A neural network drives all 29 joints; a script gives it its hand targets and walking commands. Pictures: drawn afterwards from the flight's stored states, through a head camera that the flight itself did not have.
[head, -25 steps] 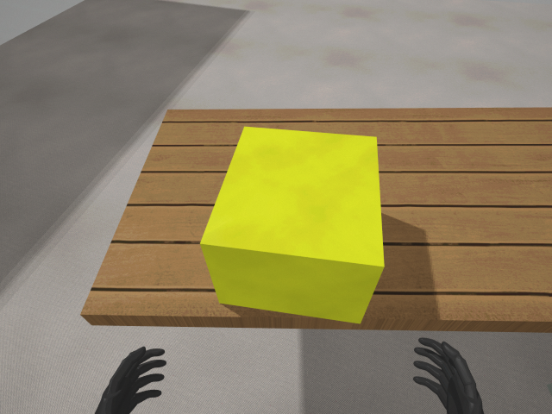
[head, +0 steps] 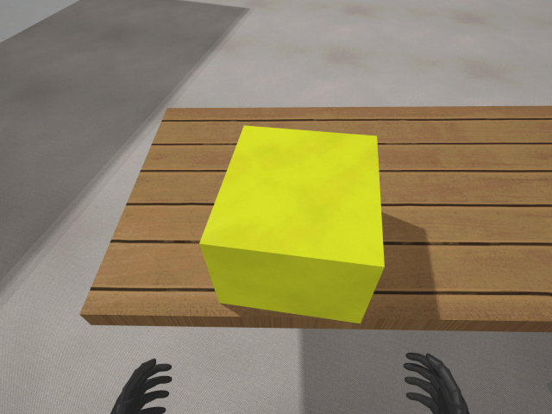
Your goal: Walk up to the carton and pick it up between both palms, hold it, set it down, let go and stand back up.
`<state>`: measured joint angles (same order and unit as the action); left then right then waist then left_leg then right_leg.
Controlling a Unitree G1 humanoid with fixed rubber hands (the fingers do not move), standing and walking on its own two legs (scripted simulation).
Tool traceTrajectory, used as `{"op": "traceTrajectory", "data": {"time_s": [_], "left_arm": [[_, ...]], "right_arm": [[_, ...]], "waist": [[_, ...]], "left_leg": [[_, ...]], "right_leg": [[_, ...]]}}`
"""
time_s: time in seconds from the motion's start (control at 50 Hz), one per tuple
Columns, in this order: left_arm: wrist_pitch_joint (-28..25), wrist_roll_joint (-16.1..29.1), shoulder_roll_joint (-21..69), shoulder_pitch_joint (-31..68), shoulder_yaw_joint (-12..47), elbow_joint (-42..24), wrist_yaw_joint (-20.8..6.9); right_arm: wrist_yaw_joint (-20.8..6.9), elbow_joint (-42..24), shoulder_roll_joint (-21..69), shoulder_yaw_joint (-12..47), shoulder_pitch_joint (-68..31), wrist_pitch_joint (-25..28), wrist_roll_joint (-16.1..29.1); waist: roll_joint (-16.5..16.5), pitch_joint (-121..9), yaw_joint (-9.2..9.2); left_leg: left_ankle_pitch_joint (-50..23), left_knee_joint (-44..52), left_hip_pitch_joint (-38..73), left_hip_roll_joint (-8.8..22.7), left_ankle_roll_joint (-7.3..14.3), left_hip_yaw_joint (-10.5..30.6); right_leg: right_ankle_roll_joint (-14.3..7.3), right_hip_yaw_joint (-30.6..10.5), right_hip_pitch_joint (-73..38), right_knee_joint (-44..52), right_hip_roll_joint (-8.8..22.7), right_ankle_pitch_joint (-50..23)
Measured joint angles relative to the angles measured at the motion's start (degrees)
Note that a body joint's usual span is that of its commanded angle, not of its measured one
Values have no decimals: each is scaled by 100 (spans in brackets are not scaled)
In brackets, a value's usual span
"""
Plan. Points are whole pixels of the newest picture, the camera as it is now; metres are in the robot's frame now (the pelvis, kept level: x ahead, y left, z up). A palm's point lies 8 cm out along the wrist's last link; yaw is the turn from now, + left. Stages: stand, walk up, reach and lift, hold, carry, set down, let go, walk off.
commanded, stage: set down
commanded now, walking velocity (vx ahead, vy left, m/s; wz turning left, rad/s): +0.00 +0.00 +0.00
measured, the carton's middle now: (298, 218) +0.47 -0.03 -0.01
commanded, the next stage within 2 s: let go in 0.36 s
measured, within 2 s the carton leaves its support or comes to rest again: neither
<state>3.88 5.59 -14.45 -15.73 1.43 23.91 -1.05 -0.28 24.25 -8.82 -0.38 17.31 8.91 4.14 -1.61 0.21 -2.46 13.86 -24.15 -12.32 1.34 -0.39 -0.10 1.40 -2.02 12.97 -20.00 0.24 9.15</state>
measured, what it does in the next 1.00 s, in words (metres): stands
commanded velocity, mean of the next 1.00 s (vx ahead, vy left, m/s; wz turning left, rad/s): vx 0.00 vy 0.00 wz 0.00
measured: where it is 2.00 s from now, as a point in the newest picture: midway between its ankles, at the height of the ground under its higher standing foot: outside the picture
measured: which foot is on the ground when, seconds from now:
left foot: down 0.00-1.00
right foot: down 0.00-1.00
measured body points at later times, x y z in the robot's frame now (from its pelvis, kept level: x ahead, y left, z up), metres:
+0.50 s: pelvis +0.00 +0.00 +0.00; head +0.03 +0.00 +0.45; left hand +0.17 +0.22 -0.09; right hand +0.16 -0.22 -0.09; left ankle -0.02 +0.12 -0.74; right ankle +0.01 -0.14 -0.74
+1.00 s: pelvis +0.00 -0.01 +0.00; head +0.02 -0.01 +0.45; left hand +0.14 +0.26 -0.10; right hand +0.12 -0.28 -0.11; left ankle -0.02 +0.12 -0.74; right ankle +0.01 -0.14 -0.74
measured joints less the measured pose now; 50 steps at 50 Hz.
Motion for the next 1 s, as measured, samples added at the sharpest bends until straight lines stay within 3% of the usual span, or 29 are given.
{"op": "traceTrajectory", "data": {"time_s": [0.44,0.8,0.88,1.0], "left_arm": [[267,-201,180,234,0,419,149],[284,-296,235,253,0,506,174],[-105,-661,9,267,-4,899,174],[-311,-759,-420,268,-25,1577,133]], "right_arm": [[-180,983,-23,-1,-377,187,-205],[-194,1185,-76,-2,-437,282,-269],[-113,1305,-276,-7,-437,-182,-371],[-54,1648,-891,-5,-437,-661,-372]], "waist": [[0,75,0],[0,82,0],[84,82,-1],[109,83,0]], "left_leg": [[0,6,5,0,-7,0],[8,6,20,0,-9,-2],[23,-9,92,-29,-9,-1],[41,-30,122,-30,-21,-1]], "right_leg": [[-1,0,0,-4,0,8],[-2,0,-1,-36,0,31],[-1,1,20,-253,26,147],[-18,0,47,-397,25,231]]}}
